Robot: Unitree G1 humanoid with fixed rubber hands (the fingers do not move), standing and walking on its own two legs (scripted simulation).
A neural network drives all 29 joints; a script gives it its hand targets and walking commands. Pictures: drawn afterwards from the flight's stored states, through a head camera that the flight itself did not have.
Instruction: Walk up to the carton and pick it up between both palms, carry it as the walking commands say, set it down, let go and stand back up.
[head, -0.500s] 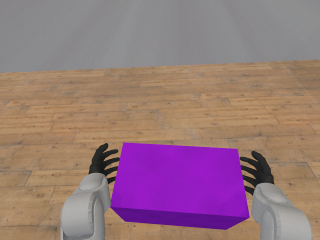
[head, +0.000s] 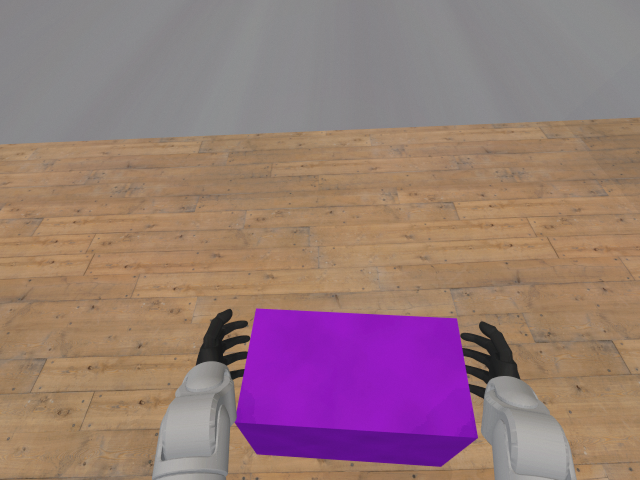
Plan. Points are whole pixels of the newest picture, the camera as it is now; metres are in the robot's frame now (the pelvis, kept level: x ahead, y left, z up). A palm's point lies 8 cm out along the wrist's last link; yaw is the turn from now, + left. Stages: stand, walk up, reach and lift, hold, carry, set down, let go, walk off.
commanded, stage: carry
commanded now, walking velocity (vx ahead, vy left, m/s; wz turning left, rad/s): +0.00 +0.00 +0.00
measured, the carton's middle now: (351, 390) +0.28 +0.00 -0.07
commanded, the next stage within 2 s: none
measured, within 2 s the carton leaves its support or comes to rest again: neither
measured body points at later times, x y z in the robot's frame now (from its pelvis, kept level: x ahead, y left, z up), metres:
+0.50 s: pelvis +0.13 -0.07 -0.04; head +0.16 -0.07 +0.41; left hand +0.40 +0.11 -0.03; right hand +0.40 -0.24 -0.04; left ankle +0.05 +0.05 -0.76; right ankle +0.16 -0.11 -0.77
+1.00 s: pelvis +0.15 -0.06 -0.04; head +0.14 -0.07 +0.41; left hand +0.42 +0.11 +0.00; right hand +0.42 -0.24 -0.01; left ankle +0.05 +0.05 -0.77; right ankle +0.16 -0.11 -0.77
